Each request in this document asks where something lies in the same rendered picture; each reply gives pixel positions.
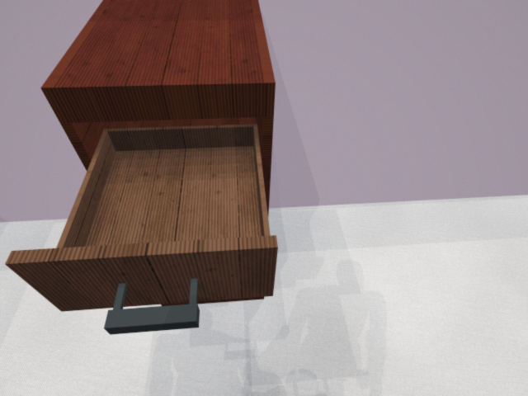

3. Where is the cabinet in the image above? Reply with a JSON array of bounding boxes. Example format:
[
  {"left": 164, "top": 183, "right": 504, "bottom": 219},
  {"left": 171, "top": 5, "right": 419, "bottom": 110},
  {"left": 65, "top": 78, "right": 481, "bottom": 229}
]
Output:
[{"left": 41, "top": 0, "right": 276, "bottom": 306}]

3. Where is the handle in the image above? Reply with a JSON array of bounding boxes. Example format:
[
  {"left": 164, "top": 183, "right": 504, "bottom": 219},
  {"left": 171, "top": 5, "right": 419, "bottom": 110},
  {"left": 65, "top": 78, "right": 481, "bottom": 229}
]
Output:
[{"left": 104, "top": 278, "right": 200, "bottom": 334}]

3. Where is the drawer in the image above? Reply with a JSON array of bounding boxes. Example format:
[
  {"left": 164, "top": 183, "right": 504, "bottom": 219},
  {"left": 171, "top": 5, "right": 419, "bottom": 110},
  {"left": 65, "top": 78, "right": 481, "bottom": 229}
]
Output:
[{"left": 5, "top": 124, "right": 278, "bottom": 312}]

